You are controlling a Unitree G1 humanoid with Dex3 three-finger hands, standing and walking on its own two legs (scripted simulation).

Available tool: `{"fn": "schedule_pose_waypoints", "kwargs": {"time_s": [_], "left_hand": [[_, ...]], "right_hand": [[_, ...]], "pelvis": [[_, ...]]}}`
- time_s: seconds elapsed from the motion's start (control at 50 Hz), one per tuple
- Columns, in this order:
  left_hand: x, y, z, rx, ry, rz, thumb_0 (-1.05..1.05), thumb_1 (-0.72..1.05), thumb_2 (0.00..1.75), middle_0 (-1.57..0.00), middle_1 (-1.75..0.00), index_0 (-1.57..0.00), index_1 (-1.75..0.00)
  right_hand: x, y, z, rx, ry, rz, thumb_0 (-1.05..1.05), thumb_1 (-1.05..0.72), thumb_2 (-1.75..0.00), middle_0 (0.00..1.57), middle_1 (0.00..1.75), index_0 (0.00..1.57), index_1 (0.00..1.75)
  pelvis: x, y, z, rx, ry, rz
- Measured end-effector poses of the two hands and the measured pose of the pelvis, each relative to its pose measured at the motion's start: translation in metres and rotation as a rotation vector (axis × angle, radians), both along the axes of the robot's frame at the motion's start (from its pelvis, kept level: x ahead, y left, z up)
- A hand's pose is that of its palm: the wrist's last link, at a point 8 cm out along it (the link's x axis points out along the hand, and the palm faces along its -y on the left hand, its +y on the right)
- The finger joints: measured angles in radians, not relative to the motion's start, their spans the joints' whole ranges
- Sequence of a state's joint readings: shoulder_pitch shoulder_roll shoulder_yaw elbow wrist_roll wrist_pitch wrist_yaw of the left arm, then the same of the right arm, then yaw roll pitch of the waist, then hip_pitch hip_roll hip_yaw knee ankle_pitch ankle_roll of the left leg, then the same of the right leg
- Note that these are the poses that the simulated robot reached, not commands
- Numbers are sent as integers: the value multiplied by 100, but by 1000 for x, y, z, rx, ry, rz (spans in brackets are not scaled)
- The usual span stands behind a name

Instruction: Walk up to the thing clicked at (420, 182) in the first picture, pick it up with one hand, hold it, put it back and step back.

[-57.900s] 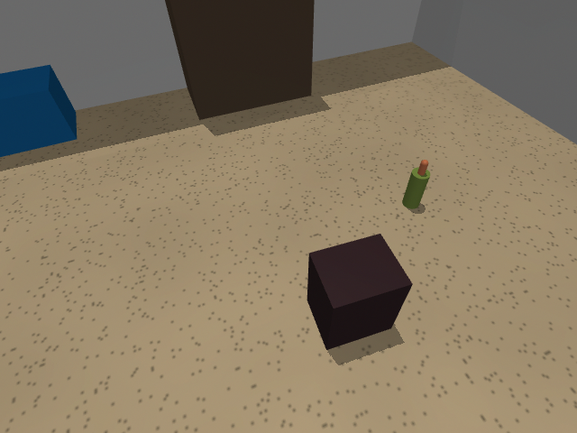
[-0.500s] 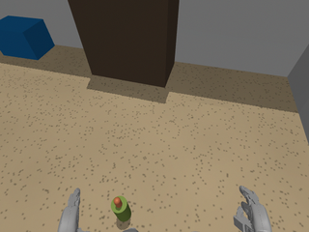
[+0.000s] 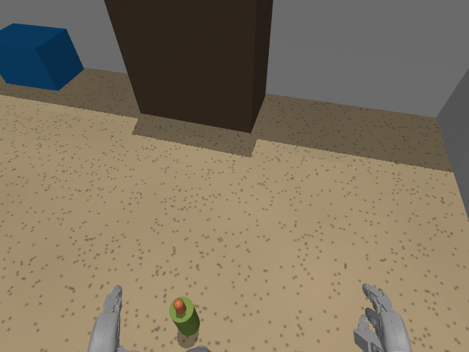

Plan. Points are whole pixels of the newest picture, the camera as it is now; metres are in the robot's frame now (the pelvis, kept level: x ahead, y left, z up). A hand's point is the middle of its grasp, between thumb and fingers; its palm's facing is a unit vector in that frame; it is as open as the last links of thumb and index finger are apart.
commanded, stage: home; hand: left
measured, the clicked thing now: (184, 314) +0.34 +0.21 -0.59
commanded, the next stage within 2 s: stand in 0.04 s
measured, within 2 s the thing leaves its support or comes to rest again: neither
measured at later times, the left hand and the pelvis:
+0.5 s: hand out of the picture +0.15 +0.21 -0.10, palm faces -0.01 -0.95 -0.33, open 11.8 cm; pelvis +0.00 +0.00 +0.01, yaw +1 degrees
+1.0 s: hand out of the picture +0.04 +0.26 -0.11, palm faces +0.00 -0.94 -0.34, open 7.4 cm; pelvis -0.01 +0.01 +0.05, yaw +1 degrees
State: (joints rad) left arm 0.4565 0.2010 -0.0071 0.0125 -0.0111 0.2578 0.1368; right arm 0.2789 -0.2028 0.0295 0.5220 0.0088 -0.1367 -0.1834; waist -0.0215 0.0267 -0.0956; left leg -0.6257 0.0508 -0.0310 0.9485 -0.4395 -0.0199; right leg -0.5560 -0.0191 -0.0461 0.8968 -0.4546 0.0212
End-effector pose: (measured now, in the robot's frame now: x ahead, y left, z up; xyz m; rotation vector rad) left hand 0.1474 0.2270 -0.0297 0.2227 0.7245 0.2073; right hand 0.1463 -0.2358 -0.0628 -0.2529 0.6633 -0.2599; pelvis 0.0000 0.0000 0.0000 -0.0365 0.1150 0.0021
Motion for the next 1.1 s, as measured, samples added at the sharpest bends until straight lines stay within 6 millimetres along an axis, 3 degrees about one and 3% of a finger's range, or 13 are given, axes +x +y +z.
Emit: {"fn": "schedule_pose_waypoints", "kwargs": {"time_s": [0.24, 0.34, 0.42, 0.54, 0.7, 0.9, 1.1], "left_hand": [[0, -1, 0, 1, -4, 4, -1, -55, 6, -8, -9, -8, -9], [1, -2, 1, 2, -4, 4, -1, -35, 26, -15, -19, -14, -19], [1, 9, -19, 47, 35, -92, -1, -11, 50, -18, -25, -17, -25], [-24, 41, -42, 53, 188, -68, 0, 33, 75, -20, -28, -20, -29], [-67, 70, -50, 55, 363, 9, 1, 76, 87, -20, -30, -20, -30], [-106, 76, -44, 39, 500, 55, 1, 89, 89, -20, -30, -20, -30], [-120, 74, -38, 46, 543, 69, 1, 90, 90, -21, -30, -20, -30]], "right_hand": [[3, -1, 0, -1, -3, 7, 1, -90, -90, 20, 30, 21, 30], [5, -2, 0, -2, -4, 7, 1, -90, -90, 20, 30, 21, 30], [1, -9, -14, -39, 167, 130, 1, -90, -90, 20, 30, 21, 30], [-22, -34, -15, -27, 325, 98, 1, -90, -90, 20, 30, 21, 30], [-59, -45, -9, -36, 460, 25, 1, -90, -90, 20, 30, 21, 30], [-82, -30, -10, 21, 549, 12, 1, -90, -90, 20, 30, 21, 30], [-86, -32, -12, 47, 570, 4, 0, -90, -90, 20, 30, 21, 30]], "pelvis": [[0, -2, 0, 2, 2, 2], [2, -2, 0, 2, 6, 1], [-1, -3, 5, 21, -53, 9], [0, -1, 16, 35, -101, 11], [2, 9, 32, 29, -143, 11], [-2, 13, 49, 35, -176, 13], [-7, 10, 54, 38, -189, 17]]}}
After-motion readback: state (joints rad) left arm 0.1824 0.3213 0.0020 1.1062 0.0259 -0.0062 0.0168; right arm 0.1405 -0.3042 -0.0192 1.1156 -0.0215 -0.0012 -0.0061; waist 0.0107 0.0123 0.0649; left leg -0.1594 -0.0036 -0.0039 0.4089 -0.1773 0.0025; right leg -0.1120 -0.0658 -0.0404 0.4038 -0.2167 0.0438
